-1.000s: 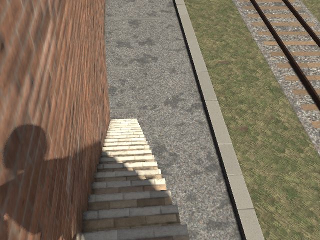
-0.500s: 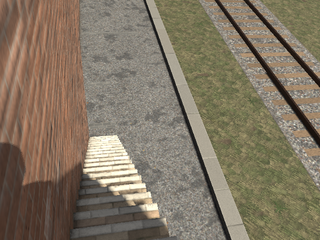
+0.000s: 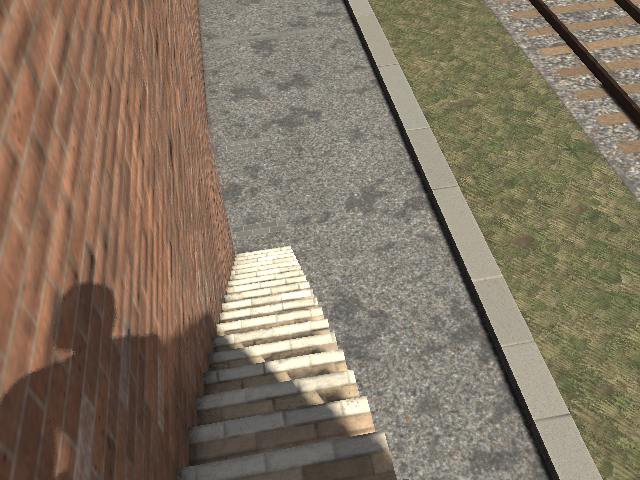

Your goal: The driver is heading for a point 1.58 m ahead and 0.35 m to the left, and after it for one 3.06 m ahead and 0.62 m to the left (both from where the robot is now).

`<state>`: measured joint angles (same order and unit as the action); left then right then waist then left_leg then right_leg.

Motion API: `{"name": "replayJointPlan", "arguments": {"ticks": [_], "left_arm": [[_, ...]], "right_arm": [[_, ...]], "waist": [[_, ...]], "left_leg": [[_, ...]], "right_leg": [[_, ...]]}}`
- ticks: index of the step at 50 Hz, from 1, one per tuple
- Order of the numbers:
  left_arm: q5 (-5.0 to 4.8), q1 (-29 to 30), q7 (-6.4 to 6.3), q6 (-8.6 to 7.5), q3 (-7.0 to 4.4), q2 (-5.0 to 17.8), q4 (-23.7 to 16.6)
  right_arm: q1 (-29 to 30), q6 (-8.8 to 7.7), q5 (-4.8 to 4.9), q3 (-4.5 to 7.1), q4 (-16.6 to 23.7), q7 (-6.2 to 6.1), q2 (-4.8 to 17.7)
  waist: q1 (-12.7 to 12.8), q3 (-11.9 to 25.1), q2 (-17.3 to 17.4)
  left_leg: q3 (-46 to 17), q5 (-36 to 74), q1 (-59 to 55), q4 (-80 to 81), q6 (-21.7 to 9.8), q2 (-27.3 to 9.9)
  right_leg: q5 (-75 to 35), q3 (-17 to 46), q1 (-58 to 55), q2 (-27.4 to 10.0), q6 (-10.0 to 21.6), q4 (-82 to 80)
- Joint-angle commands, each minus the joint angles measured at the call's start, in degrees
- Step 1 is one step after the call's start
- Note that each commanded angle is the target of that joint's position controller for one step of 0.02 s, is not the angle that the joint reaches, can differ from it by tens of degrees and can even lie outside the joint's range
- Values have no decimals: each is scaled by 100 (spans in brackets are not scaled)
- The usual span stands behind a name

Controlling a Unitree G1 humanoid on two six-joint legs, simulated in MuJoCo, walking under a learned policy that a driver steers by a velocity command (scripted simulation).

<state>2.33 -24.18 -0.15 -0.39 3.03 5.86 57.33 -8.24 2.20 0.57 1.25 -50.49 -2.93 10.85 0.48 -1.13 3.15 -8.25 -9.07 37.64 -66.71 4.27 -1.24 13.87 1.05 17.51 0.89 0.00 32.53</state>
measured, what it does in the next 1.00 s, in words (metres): steps on the spot: left foot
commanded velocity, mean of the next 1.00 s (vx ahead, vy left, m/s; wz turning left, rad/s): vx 0.02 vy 0.00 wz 0.00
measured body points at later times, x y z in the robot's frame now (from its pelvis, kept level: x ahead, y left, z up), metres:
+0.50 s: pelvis +0.04 +0.04 +0.02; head +0.06 +0.05 +0.47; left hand +0.09 +0.27 -0.13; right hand +0.03 -0.21 -0.13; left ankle +0.02 +0.15 -0.73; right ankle +0.04 -0.13 -0.73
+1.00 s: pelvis +0.05 +0.01 +0.02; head +0.06 +0.01 +0.47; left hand +0.11 +0.24 -0.12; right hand +0.05 -0.26 -0.13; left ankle +0.02 +0.15 -0.73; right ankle +0.04 -0.13 -0.73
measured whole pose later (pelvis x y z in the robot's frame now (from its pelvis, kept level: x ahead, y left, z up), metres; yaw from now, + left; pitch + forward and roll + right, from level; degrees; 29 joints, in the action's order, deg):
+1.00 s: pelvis +0.05 +0.01 +0.02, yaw +0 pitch -2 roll -1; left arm 0.2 -15.1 -3.1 5.5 3.1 10.2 47.9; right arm -18.7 0.1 2.2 1.6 -59.8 0.0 14.5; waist 1.4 -2.7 1.3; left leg -3.0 -10.9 2.7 -15.4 1.8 -2.0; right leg 6.7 3.2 1.9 0.3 -1.3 10.4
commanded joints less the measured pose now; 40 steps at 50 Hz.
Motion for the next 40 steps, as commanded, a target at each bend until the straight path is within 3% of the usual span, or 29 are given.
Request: {"name": "replayJointPlan", "arguments": {"ticks": [1,2,3,4,5,6,7,8,9,10,11,13,16,18,19,26,29,30,32,35,36,37,40], "left_arm": [[-147,1573,2,-170,-154,997,-619],[-236,1677,-4,-143,-91,738,-701],[-280,1418,-45,-44,-59,551,-613],[-278,722,-111,5,-83,435,-636],[-284,-317,-175,132,-141,421,-547],[-231,-426,-213,282,-197,513,-512],[-199,-71,-204,400,-227,540,-633],[-206,265,-220,509,-256,652,-785],[-214,622,-230,587,-246,689,-907],[-230,700,-194,659,-179,487,-1001],[-216,714,-184,650,-198,629,-999],[-248,580,-146,593,-232,839,-977],[-259,613,-151,514,-190,844,-1033],[-233,599,-143,508,-134,824,-1066],[-231,572,-138,513,-123,830,-1078],[-215,504,-132,483,-62,916,-1125],[-217,398,-131,436,-96,1012,-1080],[-292,370,-152,367,-112,1031,-1046],[-316,420,-162,313,-100,1031,-1043],[-292,457,-158,351,-90,959,-1035],[-291,483,-159,379,-93,965,-1047],[-225,605,-171,395,-91,928,-1125],[-214,649,-196,436,-89,898,-1132]], "right_arm": [[-2375,71,-72,1,-467,167,109],[-2275,51,-49,-61,-434,157,77],[-2124,15,-46,-133,-418,196,-9],[-1392,-165,-31,-134,-250,245,347],[-1005,-217,14,-125,-265,238,614],[-1069,-167,96,-102,-358,287,487],[-1099,-62,112,-155,-491,369,230],[-950,-10,128,-115,-513,436,385],[-817,-35,136,-91,-509,444,443],[-860,-86,163,-110,-630,443,380],[-917,-95,116,-91,-682,469,507],[-1160,-177,136,-46,-765,539,598],[-1296,-169,216,13,-844,482,729],[-1324,-146,118,-2,-861,446,706],[-1343,-135,119,11,-874,433,746],[-1368,-103,103,17,-880,389,859],[-1312,-103,92,29,-807,358,925],[-1412,-123,196,89,-863,341,1001],[-1393,-119,166,101,-860,339,986],[-1405,-130,172,113,-856,319,881],[-1428,-141,173,113,-869,321,880],[-1296,-123,160,110,-801,293,903],[-1303,-98,180,124,-822,271,970]], "waist": [[-1352,561,-1737],[-1253,138,-1485],[-1039,-220,-1276],[-339,-513,-447],[360,-411,678],[286,-327,670],[199,-395,151],[266,-719,-107],[197,-971,-237],[230,-862,-102],[219,-885,-84],[118,-702,-78],[45,-479,41],[8,-250,-7],[-2,-135,-8],[-20,-190,-138],[18,-204,-322],[-10,-191,-371],[-3,-171,-357],[-23,-76,-351],[-19,-66,-367],[33,-37,-366],[37,-210,-371]], "left_leg": [[931,741,-3786,588,-16,159],[796,465,-3564,1575,-128,46],[447,204,-3105,2950,-240,-157],[-94,2354,-2545,3899,-369,-569],[-378,2874,-2419,3959,-578,-741],[-222,1976,-2518,4155,-604,-687],[-34,920,-2476,4381,-712,-552],[-166,-1371,-1513,4868,-839,-424],[-279,-2272,-1038,5253,-868,-420],[-190,-2242,-1118,5330,-801,-431],[-183,-2077,-1239,5378,-707,-362],[-298,-1149,-1843,5434,-581,-431],[-265,473,-2551,5357,-475,-393],[-301,1432,-2983,5270,-461,-423],[-269,1694,-3183,5243,-462,-430],[-80,1680,-3440,5306,-596,-355],[-31,2034,-3489,5289,-606,-349],[-5,1893,-3518,5290,-594,-405],[20,1861,-3504,5319,-555,-422],[155,1729,-3550,5265,-561,-399],[166,1658,-3491,5261,-553,-402],[133,1727,-3488,5236,-531,-414],[148,1206,-3210,5274,-486,-473]], "right_leg": [[-3886,310,1866,-1037,1076,-1079],[-4094,337,1454,-993,975,-920],[-3993,385,659,-903,915,-614],[-3479,476,-120,-699,701,-420],[-2036,609,-750,-578,533,-701],[-762,655,-895,-502,467,-856],[-40,699,-923,-416,450,-1102],[436,670,-1229,-388,384,-1341],[388,640,-1539,-404,306,-1371],[44,692,-1790,-461,262,-1514],[67,630,-1807,-477,196,-1458],[-188,622,-1682,-538,190,-1395],[-524,583,-1419,-559,91,-1490],[-654,614,-1379,-578,-20,-1476],[-687,612,-1359,-582,-53,-1479],[-968,588,-1256,-597,-82,-1644],[-1381,557,-1263,-558,-113,-1720],[-1546,541,-1285,-571,-57,-1750],[-1719,552,-1398,-599,-16,-1784],[-2035,586,-1528,-559,30,-1849],[-2098,583,-1609,-558,44,-1864],[-2146,575,-1618,-518,13,-1987],[-1989,587,-1714,-505,34,-2129]]}}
